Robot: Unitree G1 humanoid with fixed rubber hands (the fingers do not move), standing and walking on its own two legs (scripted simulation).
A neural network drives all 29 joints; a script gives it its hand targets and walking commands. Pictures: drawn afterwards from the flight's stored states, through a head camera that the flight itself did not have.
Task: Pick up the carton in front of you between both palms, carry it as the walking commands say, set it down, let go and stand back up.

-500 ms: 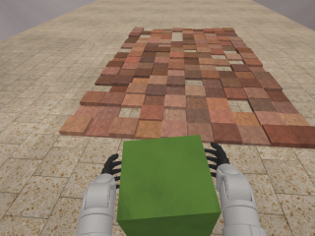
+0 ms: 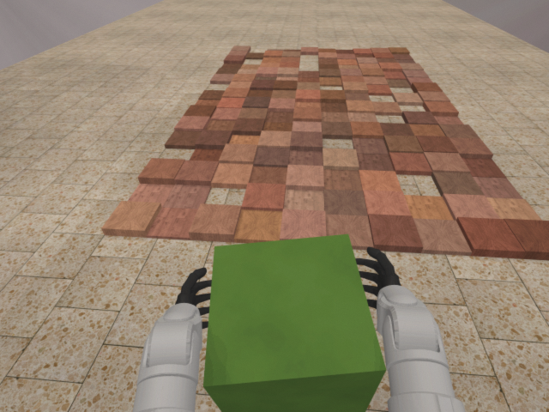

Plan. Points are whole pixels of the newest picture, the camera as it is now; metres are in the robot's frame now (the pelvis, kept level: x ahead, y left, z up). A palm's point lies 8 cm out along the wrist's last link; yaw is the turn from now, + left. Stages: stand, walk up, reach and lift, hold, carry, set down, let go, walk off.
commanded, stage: hold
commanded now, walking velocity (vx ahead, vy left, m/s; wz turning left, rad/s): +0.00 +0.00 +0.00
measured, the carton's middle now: (290, 336) +0.28 -0.01 -0.03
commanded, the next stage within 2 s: carry in 0.16 s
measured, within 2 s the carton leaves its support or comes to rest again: neither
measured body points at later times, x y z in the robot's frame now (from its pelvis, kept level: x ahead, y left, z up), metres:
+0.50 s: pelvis +0.08 -0.01 -0.01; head +0.04 -0.01 +0.44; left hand +0.35 +0.15 +0.06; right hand +0.38 -0.15 +0.08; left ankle +0.07 +0.11 -0.74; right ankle +0.02 -0.13 -0.75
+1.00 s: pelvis +0.35 -0.03 +0.00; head +0.35 -0.04 +0.45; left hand +0.61 +0.15 +0.07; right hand +0.65 -0.15 +0.08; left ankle +0.34 +0.11 -0.68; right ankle +0.29 -0.10 -0.75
